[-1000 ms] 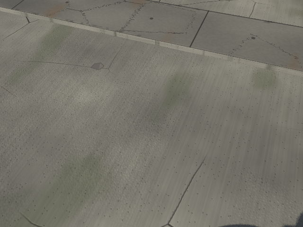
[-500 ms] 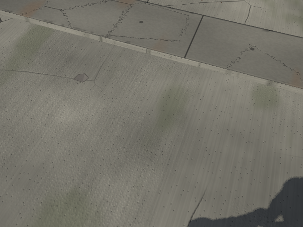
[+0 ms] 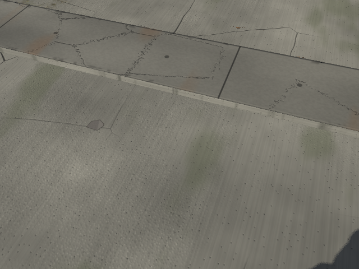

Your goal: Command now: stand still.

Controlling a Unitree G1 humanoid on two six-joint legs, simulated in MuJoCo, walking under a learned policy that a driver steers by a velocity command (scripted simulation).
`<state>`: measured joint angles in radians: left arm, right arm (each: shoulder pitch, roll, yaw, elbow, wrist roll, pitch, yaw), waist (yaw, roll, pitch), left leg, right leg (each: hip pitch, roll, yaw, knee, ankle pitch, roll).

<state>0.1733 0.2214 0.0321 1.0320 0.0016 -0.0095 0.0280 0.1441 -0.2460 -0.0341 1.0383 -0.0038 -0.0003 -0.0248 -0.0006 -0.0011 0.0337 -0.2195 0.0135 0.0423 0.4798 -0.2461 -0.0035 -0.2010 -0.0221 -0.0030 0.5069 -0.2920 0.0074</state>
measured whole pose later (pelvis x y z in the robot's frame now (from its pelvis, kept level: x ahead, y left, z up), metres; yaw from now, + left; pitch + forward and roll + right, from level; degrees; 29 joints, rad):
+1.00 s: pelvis +0.04 +0.02 +0.00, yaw +0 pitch -1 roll +0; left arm 0.20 0.21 0.02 1.10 0.00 0.01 0.05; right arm 0.18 -0.20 -0.03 1.12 0.01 0.00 -0.02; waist 0.00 -0.01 0.03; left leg -0.17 -0.01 0.04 0.51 -0.32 0.02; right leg -0.13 -0.04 0.00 0.49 -0.35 0.03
